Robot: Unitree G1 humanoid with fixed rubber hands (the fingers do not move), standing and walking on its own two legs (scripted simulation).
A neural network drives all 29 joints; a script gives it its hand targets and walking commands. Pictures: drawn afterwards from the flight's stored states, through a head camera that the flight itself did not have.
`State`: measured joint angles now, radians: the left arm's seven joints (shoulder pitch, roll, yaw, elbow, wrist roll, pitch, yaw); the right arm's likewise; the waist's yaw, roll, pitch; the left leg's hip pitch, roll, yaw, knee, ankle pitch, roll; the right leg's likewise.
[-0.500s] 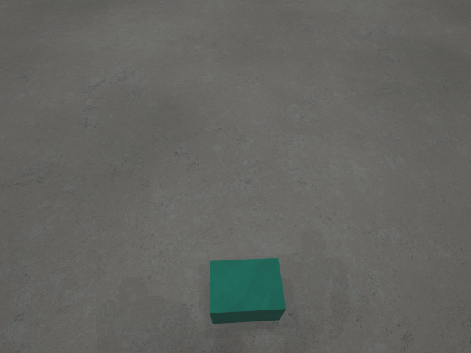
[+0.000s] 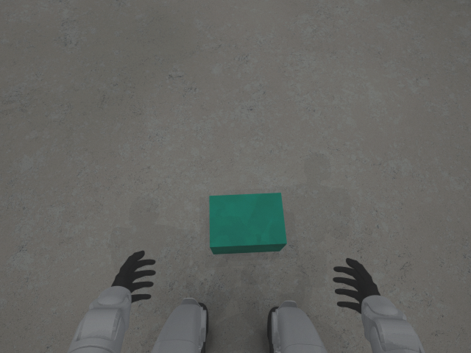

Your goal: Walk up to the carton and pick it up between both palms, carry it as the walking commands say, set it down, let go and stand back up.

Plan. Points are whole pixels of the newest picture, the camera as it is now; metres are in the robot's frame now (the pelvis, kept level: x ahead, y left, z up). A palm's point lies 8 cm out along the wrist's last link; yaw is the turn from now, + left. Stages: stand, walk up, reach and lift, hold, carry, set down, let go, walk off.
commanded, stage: reach and lift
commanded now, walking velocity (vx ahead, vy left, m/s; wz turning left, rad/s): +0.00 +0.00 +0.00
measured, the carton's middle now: (246, 224) +0.45 -0.02 -0.64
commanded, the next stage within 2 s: none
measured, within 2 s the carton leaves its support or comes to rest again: neither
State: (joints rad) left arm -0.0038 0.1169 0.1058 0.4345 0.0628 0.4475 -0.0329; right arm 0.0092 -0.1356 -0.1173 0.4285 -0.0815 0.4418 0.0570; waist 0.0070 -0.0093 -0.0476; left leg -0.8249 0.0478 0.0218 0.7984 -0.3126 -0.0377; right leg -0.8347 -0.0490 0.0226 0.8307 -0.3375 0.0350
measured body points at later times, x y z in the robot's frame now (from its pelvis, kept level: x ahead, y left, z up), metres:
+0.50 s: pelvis -0.05 +0.00 -0.05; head +0.14 -0.01 +0.36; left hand +0.30 +0.21 -0.15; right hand +0.32 -0.22 -0.15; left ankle +0.03 +0.14 -0.70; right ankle +0.02 -0.14 -0.70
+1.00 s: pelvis -0.04 +0.00 -0.07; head +0.25 -0.01 +0.28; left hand +0.44 +0.20 -0.17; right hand +0.46 -0.24 -0.17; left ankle +0.03 +0.15 -0.70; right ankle +0.02 -0.14 -0.70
